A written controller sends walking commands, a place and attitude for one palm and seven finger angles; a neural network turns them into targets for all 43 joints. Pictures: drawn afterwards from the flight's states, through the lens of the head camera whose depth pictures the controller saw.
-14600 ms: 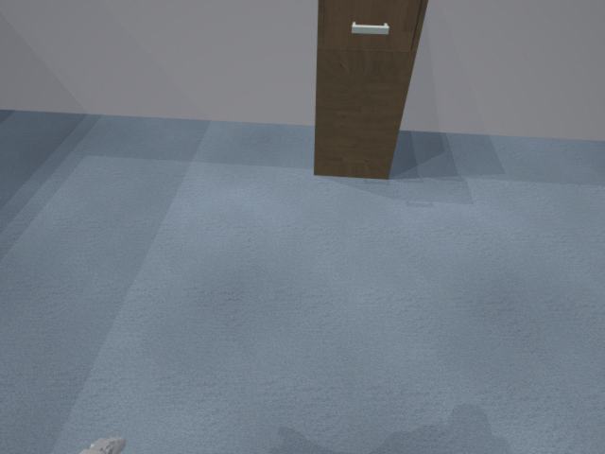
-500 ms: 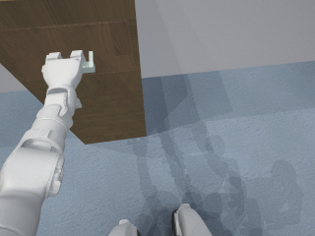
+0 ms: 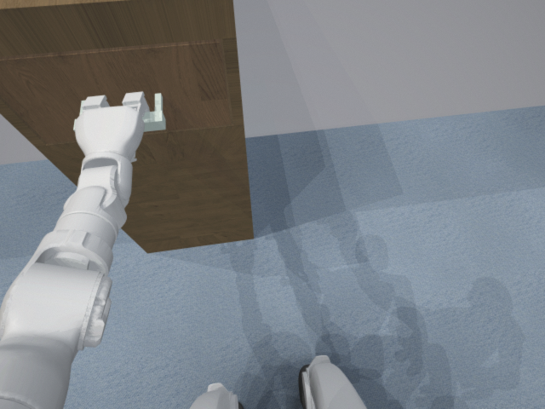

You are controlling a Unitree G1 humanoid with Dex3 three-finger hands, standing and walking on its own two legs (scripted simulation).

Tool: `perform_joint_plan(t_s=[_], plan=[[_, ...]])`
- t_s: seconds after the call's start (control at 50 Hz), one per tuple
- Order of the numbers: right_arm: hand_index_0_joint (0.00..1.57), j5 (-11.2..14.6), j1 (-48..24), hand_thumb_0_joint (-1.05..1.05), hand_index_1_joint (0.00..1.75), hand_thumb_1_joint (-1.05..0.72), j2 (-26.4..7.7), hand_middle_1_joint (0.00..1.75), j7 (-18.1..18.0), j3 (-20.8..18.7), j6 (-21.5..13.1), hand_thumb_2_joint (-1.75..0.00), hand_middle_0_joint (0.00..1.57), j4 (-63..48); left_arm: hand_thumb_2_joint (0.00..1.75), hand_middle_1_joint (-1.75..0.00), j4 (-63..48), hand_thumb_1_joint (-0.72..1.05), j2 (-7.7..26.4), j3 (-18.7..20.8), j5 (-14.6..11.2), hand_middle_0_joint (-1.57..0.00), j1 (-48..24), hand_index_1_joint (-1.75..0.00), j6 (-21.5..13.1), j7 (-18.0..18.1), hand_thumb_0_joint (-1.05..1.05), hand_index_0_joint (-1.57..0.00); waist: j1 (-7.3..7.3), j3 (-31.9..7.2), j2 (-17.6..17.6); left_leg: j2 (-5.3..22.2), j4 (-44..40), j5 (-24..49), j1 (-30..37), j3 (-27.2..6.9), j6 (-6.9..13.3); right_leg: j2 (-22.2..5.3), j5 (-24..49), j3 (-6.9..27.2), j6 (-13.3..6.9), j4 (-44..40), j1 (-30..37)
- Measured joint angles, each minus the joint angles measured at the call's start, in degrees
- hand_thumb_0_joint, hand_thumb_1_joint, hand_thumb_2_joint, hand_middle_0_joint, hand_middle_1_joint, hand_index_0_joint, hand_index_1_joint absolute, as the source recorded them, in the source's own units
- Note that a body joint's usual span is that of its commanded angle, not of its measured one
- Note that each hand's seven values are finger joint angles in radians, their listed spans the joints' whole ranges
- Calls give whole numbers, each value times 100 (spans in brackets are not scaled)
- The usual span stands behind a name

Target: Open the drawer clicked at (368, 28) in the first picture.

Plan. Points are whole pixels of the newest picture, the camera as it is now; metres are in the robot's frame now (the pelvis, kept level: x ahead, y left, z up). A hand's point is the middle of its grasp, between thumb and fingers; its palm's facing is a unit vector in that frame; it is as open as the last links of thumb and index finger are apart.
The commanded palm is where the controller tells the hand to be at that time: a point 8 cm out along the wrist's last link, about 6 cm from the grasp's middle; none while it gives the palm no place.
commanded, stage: pull the drawer open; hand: left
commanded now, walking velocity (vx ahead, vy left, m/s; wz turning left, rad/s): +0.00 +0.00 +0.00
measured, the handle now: (121, 114) +0.57 +0.19 +0.03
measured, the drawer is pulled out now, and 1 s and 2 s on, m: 0.00 0.09 0.11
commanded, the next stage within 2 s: none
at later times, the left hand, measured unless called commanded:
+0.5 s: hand (125, 169) +0.48 +0.19 +0.01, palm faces -0.02 -0.04 -1.00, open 5.9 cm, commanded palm +0.43 +0.19 +0.05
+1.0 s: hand (124, 200) +0.43 +0.18 +0.00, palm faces +0.00 -0.02 -1.00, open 5.9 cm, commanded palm +0.41 +0.19 +0.05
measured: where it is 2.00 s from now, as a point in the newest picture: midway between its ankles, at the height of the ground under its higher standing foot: outside the picture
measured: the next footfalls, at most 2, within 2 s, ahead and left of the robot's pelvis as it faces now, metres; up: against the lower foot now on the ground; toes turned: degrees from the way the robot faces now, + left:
none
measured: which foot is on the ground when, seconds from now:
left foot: down 0.00-1.00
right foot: down 0.00-1.00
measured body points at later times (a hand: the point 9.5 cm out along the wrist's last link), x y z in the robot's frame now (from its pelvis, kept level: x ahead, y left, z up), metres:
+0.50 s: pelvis +0.03 +0.00 +0.02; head +0.14 -0.01 +0.45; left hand +0.48 +0.19 +0.06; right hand +0.05 -0.27 -0.12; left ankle -0.04 +0.10 -0.68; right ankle +0.04 -0.14 -0.68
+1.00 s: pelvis +0.03 -0.01 +0.02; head +0.12 -0.02 +0.47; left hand +0.42 +0.18 +0.06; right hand +0.13 -0.27 -0.12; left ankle -0.04 +0.10 -0.68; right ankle +0.04 -0.14 -0.68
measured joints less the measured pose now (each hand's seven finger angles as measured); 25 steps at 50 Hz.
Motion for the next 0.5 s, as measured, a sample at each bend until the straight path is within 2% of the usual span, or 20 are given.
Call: perform_joint_plan(t_s=[0.2,0.5], plan=[[20,19,-38,0,30,-91,6,30,22,-35,62,-90,20,-53,80,-133,-275,73,-50,34,-45,-32,283,-132,49,-53,0,-34,51,-1,8,15,-152,8,188,67,12,27,20,65,16,-128,150],[20,85,-175,0,30,-91,86,30,67,-147,190,-90,20,-132,79,-135,-1426,75,-545,-152,-66,-28,1515,-130,156,146,0,-32,400,-68,-9,3,-642,62,856,88,10,38,7,95,28,-531,777]])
